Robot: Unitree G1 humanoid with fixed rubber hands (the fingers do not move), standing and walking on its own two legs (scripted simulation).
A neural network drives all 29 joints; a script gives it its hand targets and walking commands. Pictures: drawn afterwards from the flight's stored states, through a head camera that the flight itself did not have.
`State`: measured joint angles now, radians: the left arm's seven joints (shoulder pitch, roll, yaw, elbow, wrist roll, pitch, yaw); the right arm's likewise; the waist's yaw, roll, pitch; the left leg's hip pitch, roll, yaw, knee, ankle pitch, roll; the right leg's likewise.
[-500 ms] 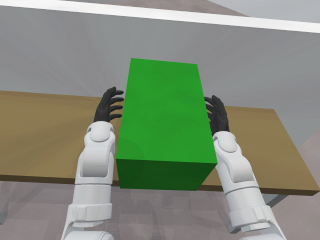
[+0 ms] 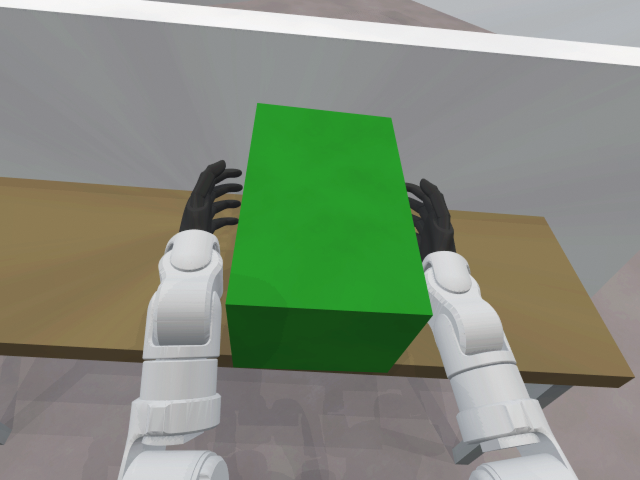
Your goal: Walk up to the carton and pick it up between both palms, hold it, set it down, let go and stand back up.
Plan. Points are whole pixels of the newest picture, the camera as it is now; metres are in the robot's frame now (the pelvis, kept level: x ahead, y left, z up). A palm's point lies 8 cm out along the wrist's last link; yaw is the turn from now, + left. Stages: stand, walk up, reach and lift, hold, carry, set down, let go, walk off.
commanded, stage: hold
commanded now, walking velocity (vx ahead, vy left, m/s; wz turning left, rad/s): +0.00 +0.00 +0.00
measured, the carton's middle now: (319, 231) +0.39 -0.01 +0.13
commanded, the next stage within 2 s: none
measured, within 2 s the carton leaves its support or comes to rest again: neither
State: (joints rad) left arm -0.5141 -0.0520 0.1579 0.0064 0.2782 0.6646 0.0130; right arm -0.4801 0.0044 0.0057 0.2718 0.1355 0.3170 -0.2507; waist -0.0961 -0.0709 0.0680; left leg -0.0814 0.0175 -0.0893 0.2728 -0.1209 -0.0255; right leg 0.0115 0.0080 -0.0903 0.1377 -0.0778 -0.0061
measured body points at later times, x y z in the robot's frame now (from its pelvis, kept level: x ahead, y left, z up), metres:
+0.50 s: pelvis -0.01 +0.00 +0.00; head -0.01 +0.04 +0.45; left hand +0.37 +0.15 +0.17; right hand +0.37 -0.12 +0.16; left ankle +0.02 +0.13 -0.75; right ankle +0.00 -0.11 -0.75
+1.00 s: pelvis +0.00 -0.01 +0.00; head -0.01 +0.03 +0.45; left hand +0.36 +0.15 +0.17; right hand +0.37 -0.13 +0.16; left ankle +0.02 +0.13 -0.75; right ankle +0.00 -0.11 -0.75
